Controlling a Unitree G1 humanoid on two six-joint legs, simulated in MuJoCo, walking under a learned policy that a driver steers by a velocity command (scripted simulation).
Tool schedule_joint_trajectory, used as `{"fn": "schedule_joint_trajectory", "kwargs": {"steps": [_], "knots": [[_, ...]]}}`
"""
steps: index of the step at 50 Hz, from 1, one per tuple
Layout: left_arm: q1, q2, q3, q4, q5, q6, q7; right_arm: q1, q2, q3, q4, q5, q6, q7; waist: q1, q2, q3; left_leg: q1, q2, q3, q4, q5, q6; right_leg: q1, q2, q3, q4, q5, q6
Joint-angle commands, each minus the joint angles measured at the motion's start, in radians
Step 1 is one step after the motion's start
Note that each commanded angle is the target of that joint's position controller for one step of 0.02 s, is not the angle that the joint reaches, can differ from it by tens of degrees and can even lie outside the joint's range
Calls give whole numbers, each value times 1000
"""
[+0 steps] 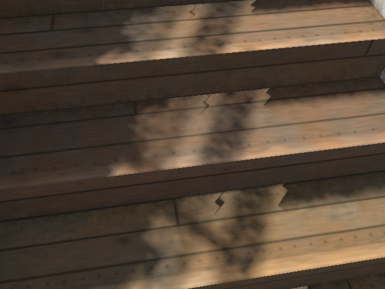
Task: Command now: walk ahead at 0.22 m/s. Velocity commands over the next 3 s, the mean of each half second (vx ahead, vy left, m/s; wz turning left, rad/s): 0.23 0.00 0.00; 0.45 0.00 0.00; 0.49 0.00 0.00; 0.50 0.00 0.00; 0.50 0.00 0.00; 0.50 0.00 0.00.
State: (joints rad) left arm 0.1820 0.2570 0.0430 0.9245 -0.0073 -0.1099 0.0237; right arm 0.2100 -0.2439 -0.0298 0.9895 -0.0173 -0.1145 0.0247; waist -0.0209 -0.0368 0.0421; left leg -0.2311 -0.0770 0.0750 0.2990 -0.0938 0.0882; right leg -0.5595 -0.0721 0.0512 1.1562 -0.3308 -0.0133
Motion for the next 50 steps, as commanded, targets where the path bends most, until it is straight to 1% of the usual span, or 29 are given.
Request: {"fn": "schedule_joint_trajectory", "kwargs": {"steps": [1, 4, 9, 10, 11, 12, 13, 15, 18, 21, 23, 27, 28, 29, 30, 31, 32, 34, 37, 39, 41, 43, 44, 45, 46, 47, 48, 49, 50], "knots": [[145, -2, -4, -16, 15, 22, 11, -90, -104, -3, -49, -8, -14, -17, 97, 96, -83, -94, 232, -66, -80, 779, 171, 149, -11, -27, -222, 107, 32], [40, 8, -11, -37, 15, 36, 9, -26, -150, -10, -30, 2, 5, -29, 49, 106, -148, -35, 221, -45, -43, 723, 141, 228, 28, -53, -420, 252, 45], [-9, 62, 6, -34, 15, 50, 9, -35, -103, 6, -18, 25, 29, -31, 55, 124, -128, -4, 224, -102, 58, 329, 72, 337, 45, -37, -683, 339, -1], [-9, 91, 12, -35, 26, 52, 14, 13, -72, 16, -4, 24, 26, -27, 47, 86, -116, -21, 187, -108, 96, 205, 27, 399, 12, 5, -771, 469, -23], [11, 152, 25, -32, 29, 59, 22, 115, -53, 21, 11, 0, 22, -23, -9, -5, -157, -79, 129, -92, 141, -47, -15, 518, -84, 93, -726, 667, -65], [4, 143, 24, -24, 23, 73, 27, 209, -21, 28, 36, -3, 23, -25, -57, -114, -178, -137, 87, -63, 159, -287, -46, 559, -143, 151, -726, 560, -149], [15, 107, 25, -16, 10, 80, 19, 149, -37, 27, 21, 8, 33, -35, -20, -127, -169, -141, 80, -35, 191, -316, -59, 510, -141, 201, -778, 202, -168], [62, 130, 39, -13, 6, 80, 12, 20, -89, 12, -12, 26, 50, -49, 39, -131, -98, -221, 57, -9, 322, -366, -61, 447, -166, 330, -904, -233, -184], [100, 142, 54, -11, 19, 48, 22, -4, -90, 6, -21, 24, 49, -49, 48, -158, -77, -286, 101, -82, 537, -430, -38, 418, -243, 441, -981, -223, -229], [79, 124, 58, -18, -2, 35, 27, -23, -72, 0, -24, 30, 33, -38, 31, -79, -95, -302, 140, -92, 559, -438, -27, 401, -216, 342, -986, -121, -206], [33, 114, 58, -29, -9, 54, 23, 11, -18, 11, 2, 23, 32, -30, 0, -62, -88, -134, 103, -27, 426, -362, -32, 274, -131, 192, -975, -23, -175], [72, 74, 48, -12, -16, 83, 13, 177, -9, 9, 69, 16, 52, -33, -64, -61, -75, 139, 32, 44, 239, -177, -32, 106, -60, 65, -801, 38, -159], [55, 24, 31, -20, -12, 77, 7, 241, -40, -1, 83, 21, 59, -36, -97, 4, -74, 232, 85, -34, 169, -175, -10, 2, -22, 24, -660, -19, -126], [21, -53, 9, -42, 0, 62, -2, 330, -145, -26, 92, 14, 65, -45, -121, 266, -94, 358, 314, -365, 17, -124, 53, -194, 79, -97, -243, -113, -43], [46, -26, 13, -53, -18, 44, 1, 387, -257, -49, 96, -12, 54, -39, -115, 350, -89, 308, 530, -721, -121, -318, 224, -338, 103, -43, 63, -230, -20], [29, 26, 20, -58, -33, 29, -8, 334, -195, -37, 90, -5, 36, -37, -79, 205, 5, 288, 528, -734, -133, -500, 254, -480, 49, 50, 222, -160, -27], [11, 28, 19, -52, -31, 22, -19, 281, -117, -17, 81, 6, 30, -34, -56, 161, 66, 292, 471, -642, -121, -519, 207, -598, 29, 57, 317, -44, -36], [56, -1, 14, -18, -5, 17, -22, 242, -50, 8, 71, 3, 42, -18, -12, 78, 60, 241, 377, -459, -73, -277, 136, -625, 1, 11, 465, 90, -30], [72, -94, -15, -14, -29, 36, -35, 348, 1, 31, 115, -16, 74, -14, -18, 151, 26, 149, 339, -330, -61, -64, 158, -666, 18, -87, 865, 29, -7], [-22, -139, -47, -82, -39, 43, -30, 397, 14, 39, 135, -10, 85, -21, -24, 130, 99, 158, 347, -312, -54, -89, 153, -866, 8, -42, 1043, -60, -13], [-125, -166, -83, -163, -27, 26, -33, 438, 27, 47, 146, -11, 93, -33, -39, 89, 122, 198, 343, -283, -47, -43, 111, -1002, 11, -17, 1039, -56, -27], [-185, -191, -115, -232, -31, 17, -41, 464, 33, 58, 150, -17, 100, -49, -38, 122, 130, 224, 351, -264, -53, 15, 86, -1104, 28, -14, 1129, -62, -27], [-207, -188, -127, -269, -28, 12, -46, 432, 31, 60, 137, -10, 98, -58, -17, 106, 137, 172, 327, -220, -68, 18, 66, -1076, 13, -29, 1030, -33, -23], [-301, -188, -151, -352, -19, 5, -56, 407, 32, 68, 125, 19, 103, -68, -2, 86, 146, 47, 278, -161, -124, -41, 34, -977, -20, -89, 795, 44, -15], [-380, -167, -154, -395, -12, 1, -60, 439, 35, 74, 125, 32, 100, -78, -29, 75, 123, -31, 284, -161, -198, -9, 47, -859, -32, -178, 665, 120, 1], [-459, -193, -178, -450, 15, 0, -62, 464, -12, 58, 127, 50, 95, -92, -35, 63, 71, -140, 332, -168, -362, 96, 76, -578, -61, -235, 492, 109, -12], [-490, -184, -179, -472, 21, 3, -60, 504, -31, 50, 147, 64, 100, -99, -45, 64, 35, -81, 320, -140, -395, 230, 73, -443, -51, -269, 357, 103, -22], [-401, -161, -166, -466, -4, -5, -58, 425, -58, 53, 126, 65, 84, -94, 36, 180, -42, -52, 291, -76, -318, 822, 86, -166, 17, -318, 200, 73, -61], [-291, -72, -127, -446, -18, -19, -55, 472, -104, 48, 129, 43, 66, -78, 92, 295, -180, 58, 300, -41, -137, 1577, 93, 52, 132, -377, 212, 28, -87]]}}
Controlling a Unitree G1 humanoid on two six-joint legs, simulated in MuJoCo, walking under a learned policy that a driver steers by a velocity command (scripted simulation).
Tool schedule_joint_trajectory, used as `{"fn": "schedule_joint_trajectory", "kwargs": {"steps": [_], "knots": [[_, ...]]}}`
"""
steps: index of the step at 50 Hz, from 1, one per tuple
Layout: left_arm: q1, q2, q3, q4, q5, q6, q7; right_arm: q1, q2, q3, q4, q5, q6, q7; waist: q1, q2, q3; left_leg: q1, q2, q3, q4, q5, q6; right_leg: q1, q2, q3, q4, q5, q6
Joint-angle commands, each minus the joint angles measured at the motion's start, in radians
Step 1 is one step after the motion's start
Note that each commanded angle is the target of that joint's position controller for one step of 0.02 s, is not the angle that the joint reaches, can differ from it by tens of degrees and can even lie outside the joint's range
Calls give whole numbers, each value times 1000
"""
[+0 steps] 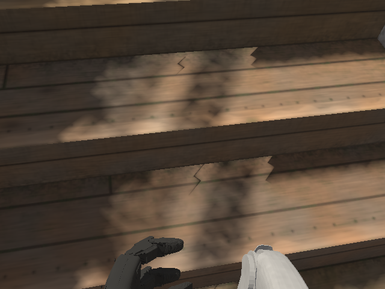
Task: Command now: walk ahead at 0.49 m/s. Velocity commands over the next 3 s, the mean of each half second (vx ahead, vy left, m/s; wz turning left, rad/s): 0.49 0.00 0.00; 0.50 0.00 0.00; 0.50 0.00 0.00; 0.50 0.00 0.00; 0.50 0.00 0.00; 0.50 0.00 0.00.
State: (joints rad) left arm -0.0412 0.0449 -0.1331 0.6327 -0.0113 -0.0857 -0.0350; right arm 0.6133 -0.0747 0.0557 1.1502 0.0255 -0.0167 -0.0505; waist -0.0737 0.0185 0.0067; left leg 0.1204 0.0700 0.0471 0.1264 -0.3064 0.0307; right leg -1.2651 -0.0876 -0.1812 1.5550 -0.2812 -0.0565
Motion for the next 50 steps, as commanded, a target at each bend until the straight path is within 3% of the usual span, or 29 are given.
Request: {"fn": "schedule_joint_trajectory", "kwargs": {"steps": [1, 2, 3, 4, 5, 6, 7, 8, 10, 12, 14, 15, 18, 22, 24, 27, 29, 30, 31, 32, 33, 34, 35, 37, 39, 42, 44, 47, 50], "knots": [[84, 231, 94, -118, -20, -39, 7, 66, -352, -55, -25, -22, -36, 5, 248, 357, -245, -98, 188, -47, 206, 2064, 143, 840, 180, -77, -347, -75, -78], [221, 289, 126, -62, -4, -21, 2, -2, -384, -74, -44, -35, -28, 3, 326, 407, -316, 9, 188, -55, 412, 2151, 122, 903, 160, 66, -506, -128, -117], [447, 391, 167, 24, 37, -10, -8, -21, -340, -72, -90, -71, -47, 3, 372, 161, -460, -250, 133, -117, 737, 1790, 110, 1275, -24, 468, -580, 95, -224], [612, 451, 185, 156, 64, 22, 12, -14, -179, -59, -96, -50, -82, 52, 305, -366, -579, -574, -177, -205, 1144, 249, 70, 1515, -254, 1059, -1114, 39, -380], [605, 354, 170, 186, 82, 36, 40, -40, -178, -82, -92, -36, -117, 111, 287, -227, -567, -674, -214, -424, 1571, 80, 81, 1432, -299, 1283, -1263, -185, -331], [509, 264, 152, 247, 34, 38, 35, -260, -120, -82, -207, -10, -108, 129, 228, -133, -277, -867, -167, -336, 1757, 66, 97, 1218, -270, 1114, -1251, -346, -237], [460, 168, 128, 313, 21, 28, 18, -438, -78, -58, -318, -8, -94, 120, 185, -25, -71, -979, -134, -271, 1851, 82, 134, 1022, -231, 905, -1230, -390, -190], [375, 90, 109, 354, 36, 16, 5, -467, -61, -46, -375, -15, -86, 109, 97, 48, 23, -1028, -101, -246, 1902, 116, 158, 860, -191, 708, -1196, -321, -148], [335, 5, 89, 410, 61, 17, -10, -344, -15, -10, -383, -1, -72, 107, 5, -9, 44, -1134, -102, -274, 2107, 132, 203, 811, -135, 489, -1219, -105, -97], [326, 21, 86, 424, 60, 18, -24, -297, 28, 23, -375, 9, -63, 105, -45, -4, 55, -1277, -93, -287, 2083, 200, 208, 801, -103, 292, -1198, 29, -57], [258, 53, 77, 394, 69, 11, -26, -331, -27, 27, -391, -1, -48, 93, -73, -16, 55, -1230, -84, -221, 1889, 335, 147, 645, -53, 131, -1248, 17, -48], [322, 68, 70, 416, 84, 3, -21, -365, -25, 28, -383, -6, -35, 78, -39, -52, 39, -1274, -105, -153, 2034, 360, 108, 658, -73, 151, -1268, 33, -94], [467, 123, 71, 477, 60, 6, -9, -518, 35, 60, -454, -11, -24, 57, 22, -116, 90, -1560, -92, -146, 2220, 270, 75, 819, -107, 223, -1286, 18, -90], [671, 161, 77, 496, 25, 22, 42, -792, -13, 81, -589, -3, -61, 70, 144, -110, 22, -1618, 5, -17, 1780, 288, 31, 1054, -145, 306, -1369, -9, -99], [731, 221, 108, 507, 8, 30, 81, -889, -4, 98, -629, -19, -60, 79, 168, -110, -3, -1503, 92, 73, 1581, 146, 14, 1179, -222, 347, -1537, 116, -139], [655, 219, 112, 493, 12, 47, 71, -841, 29, 90, -593, -18, -64, 111, 85, -179, -124, -972, -20, 202, 1277, -22, 84, 1183, -177, 137, -1445, 950, -127], [715, 267, 112, 517, 37, 33, 61, -660, -118, 19, -552, 6, -79, 105, -23, -344, -197, -724, -148, 201, 1044, -182, 136, 1345, -190, 153, -1228, 1766, -130], [629, 314, 130, 493, 37, 28, 62, -501, -184, -14, -503, -10, -78, 107, -110, -404, -250, -611, -104, 46, 942, -159, 171, 1366, -191, 157, -1059, 1820, -120], [631, 242, 124, 456, 41, 9, 50, -306, -249, -44, -428, -42, -72, 110, -124, -167, -383, -270, 71, -353, 807, -195, 283, 1031, -100, 155, -772, 1629, -97], [578, 180, 120, 443, 28, -19, 22, -98, -360, -92, -334, -59, -35, 84, -166, 169, -463, -36, 221, -856, 307, -467, 376, 760, 82, 228, -427, 583, -63], [476, 149, 133, 409, 23, -37, -17, -86, -332, -89, -282, -74, -20, 55, -147, 197, -425, -90, 307, -1125, 93, -524, 361, 575, 181, 400, 93, 161, -39], [344, 100, 131, 311, 2, -44, -42, -177, -205, -56, -240, -69, -24, 53, -57, 143, -201, -269, 275, -951, 143, -443, 262, 417, 154, 480, 279, 165, -75], [237, 85, 115, 227, -5, -46, -46, -239, -76, -24, -207, -75, -34, 75, -8, 71, -78, -439, 248, -721, 221, -354, 210, 337, 130, 423, 361, 202, -115], [270, 59, 100, 190, 5, -30, -25, -273, 29, -3, -125, -75, -58, 104, 94, -28, -31, -523, 178, -445, 278, -96, 130, 275, 125, 428, 527, 248, -172], [331, -7, 65, 179, -7, -18, -18, -268, 17, -8, -83, -68, -60, 118, 153, -16, 3, -495, 129, -258, 264, 44, 80, 143, 131, 443, 599, 244, -198], [345, 21, 50, 183, -9, 16, -3, -323, -6, -1, -100, -71, -59, 116, 206, -36, 27, -617, 84, -52, 243, 57, 41, 67, 105, 386, 464, 329, -137], [283, 28, 50, 180, -4, 30, 12, -236, -38, 5, -72, -83, -62, 109, 160, 18, 11, -644, 94, -52, 212, 81, 98, 37, 117, 286, 550, 388, -74], [110, -7, 31, 117, 0, 33, 25, -71, -85, 2, -20, -65, -66, 93, 73, 59, 60, -458, 132, -141, 195, 67, 109, -210, 87, 273, 623, 305, -50], [-162, -4, 1, -13, -16, -1, 6, 73, -79, 3, -2, -53, -45, 57, -25, 63, 65, -275, 155, -202, 136, 74, 75, -357, 44, 215, 416, 254, -28]]}}
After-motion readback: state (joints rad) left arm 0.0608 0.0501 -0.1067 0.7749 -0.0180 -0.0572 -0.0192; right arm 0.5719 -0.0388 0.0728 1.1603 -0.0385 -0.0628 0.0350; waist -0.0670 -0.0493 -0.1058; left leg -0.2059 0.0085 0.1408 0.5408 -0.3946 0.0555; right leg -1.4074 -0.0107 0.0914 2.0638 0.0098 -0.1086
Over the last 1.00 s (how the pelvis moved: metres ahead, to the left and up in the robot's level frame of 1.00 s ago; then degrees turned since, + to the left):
0.33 0.00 0.00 1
